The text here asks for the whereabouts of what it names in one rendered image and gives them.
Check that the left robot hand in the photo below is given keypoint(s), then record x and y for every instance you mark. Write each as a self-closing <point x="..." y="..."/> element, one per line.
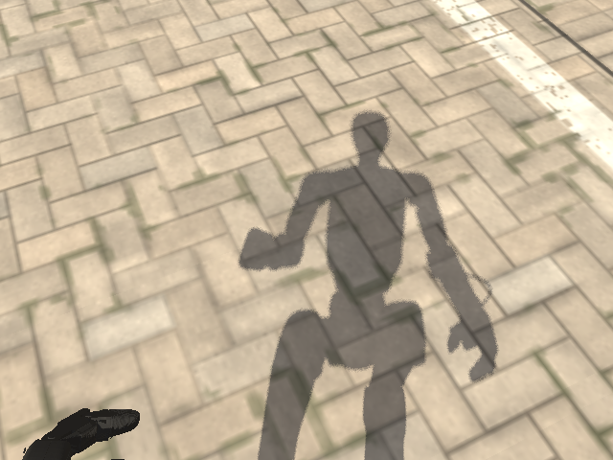
<point x="81" y="430"/>

